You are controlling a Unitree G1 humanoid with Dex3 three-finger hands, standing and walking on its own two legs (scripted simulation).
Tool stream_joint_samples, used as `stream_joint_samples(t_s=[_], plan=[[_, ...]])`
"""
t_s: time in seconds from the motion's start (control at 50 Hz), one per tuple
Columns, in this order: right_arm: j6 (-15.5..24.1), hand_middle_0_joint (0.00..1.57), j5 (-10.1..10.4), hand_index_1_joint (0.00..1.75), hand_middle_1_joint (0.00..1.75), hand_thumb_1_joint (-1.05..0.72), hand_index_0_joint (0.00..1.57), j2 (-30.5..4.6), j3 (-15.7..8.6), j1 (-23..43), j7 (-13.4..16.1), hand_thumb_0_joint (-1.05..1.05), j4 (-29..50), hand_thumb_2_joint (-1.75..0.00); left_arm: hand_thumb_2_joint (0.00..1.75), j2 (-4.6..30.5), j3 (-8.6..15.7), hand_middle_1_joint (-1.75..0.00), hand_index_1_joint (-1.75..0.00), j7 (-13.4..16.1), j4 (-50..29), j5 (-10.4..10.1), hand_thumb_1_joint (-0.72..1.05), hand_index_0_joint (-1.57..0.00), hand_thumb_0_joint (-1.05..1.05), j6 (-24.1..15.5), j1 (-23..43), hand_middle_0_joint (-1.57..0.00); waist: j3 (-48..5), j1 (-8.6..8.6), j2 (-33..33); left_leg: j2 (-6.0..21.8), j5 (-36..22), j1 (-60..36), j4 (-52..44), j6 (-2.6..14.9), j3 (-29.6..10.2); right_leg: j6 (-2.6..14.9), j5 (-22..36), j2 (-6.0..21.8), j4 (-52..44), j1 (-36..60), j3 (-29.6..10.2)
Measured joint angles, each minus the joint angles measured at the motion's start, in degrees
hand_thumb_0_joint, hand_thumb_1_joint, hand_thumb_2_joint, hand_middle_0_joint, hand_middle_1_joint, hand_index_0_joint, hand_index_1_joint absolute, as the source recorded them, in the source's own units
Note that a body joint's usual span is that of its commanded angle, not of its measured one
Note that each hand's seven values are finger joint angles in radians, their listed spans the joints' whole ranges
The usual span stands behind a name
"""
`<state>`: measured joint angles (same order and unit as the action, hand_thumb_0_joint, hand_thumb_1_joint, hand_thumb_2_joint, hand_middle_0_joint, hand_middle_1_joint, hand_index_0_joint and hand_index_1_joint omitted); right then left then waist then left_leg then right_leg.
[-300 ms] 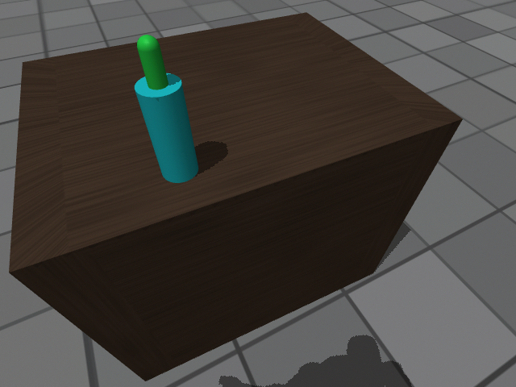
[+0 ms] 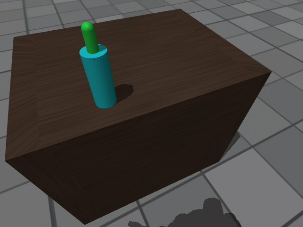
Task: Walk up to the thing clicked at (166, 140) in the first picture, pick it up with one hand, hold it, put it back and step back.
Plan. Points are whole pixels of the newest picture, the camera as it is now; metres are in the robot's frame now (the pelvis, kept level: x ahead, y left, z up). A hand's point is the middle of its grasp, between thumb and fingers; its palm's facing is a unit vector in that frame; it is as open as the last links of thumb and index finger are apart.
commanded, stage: stand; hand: right
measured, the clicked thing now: (97, 68) +0.52 +0.17 +0.15
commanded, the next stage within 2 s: walk up in 0.82 s
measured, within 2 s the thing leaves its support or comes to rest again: neither
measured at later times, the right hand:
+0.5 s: hand out of the picture +0.08 -0.25 -0.16, palm faces -0.03 +0.94 -0.34, open 7.4 cm
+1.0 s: hand out of the picture +0.09 -0.25 -0.16, palm faces -0.15 +0.92 -0.36, open 7.4 cm
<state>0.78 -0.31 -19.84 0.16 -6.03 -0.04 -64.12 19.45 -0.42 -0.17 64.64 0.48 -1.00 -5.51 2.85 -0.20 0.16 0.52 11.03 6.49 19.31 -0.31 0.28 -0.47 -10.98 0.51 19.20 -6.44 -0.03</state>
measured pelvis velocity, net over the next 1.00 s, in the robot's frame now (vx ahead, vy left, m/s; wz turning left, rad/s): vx -0.01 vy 0.03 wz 0.09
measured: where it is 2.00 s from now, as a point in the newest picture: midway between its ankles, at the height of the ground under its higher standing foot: outside the picture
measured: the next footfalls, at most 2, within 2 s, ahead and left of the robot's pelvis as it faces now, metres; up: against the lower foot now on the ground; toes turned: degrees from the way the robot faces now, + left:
left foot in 1.18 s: +0.04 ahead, +0.29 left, +0.00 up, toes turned +11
right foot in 1.50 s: +0.09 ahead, +0.11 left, +0.00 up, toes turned +13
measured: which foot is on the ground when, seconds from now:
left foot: down 0.00-0.86, up 0.88-1.00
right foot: down 0.00-1.00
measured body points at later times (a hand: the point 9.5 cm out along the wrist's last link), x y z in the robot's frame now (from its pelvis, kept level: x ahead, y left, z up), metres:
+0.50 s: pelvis +0.00 +0.00 +0.00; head +0.01 +0.00 +0.45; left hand +0.08 +0.30 -0.13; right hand +0.08 -0.30 -0.13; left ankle -0.01 +0.12 -0.75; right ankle -0.01 -0.12 -0.75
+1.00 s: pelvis -0.01 +0.03 -0.01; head +0.03 +0.01 +0.44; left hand +0.04 +0.36 -0.11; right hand +0.10 -0.30 -0.13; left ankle -0.02 +0.16 -0.69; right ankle +0.00 -0.12 -0.75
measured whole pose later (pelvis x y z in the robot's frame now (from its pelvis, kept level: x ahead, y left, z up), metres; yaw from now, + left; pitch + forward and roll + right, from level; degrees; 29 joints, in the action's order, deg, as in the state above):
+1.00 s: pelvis -0.01 +0.03 -0.01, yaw +5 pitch -2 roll -1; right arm -6.0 -4.5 -25.8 -5.6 -9.5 -5.4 -52.0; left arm 21.6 3.4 3.5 57.1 1.6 -1.8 -8.9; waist 6.3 0.6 3.3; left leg 0.9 24.5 25.1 56.1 0.2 -2.9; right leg -0.8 -13.9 4.0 24.8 -9.0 4.2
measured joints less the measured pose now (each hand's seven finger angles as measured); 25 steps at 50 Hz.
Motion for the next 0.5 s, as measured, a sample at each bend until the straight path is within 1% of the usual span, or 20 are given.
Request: stream_joint_samples(t_s=[0.5], plan=[[0.00, 0.21, 0.00, 0.30, 0.30, -0.90, 0.20, -0.07, 0.12, -0.21, 0.03, 0.00, -0.10, -0.90, 0.90, 0.20, 0.22, -0.30, -0.30, -0.04, 0.03, 0.00, 0.91, -0.20, 0.01, 0.15, -0.63, -0.21, -0.01, -0.12, 0.12, 0.09, -0.23, -0.67, -0.91, -0.15, -0.04, 0.14, 0.08, -0.08, -0.64, 0.55, 0.05]])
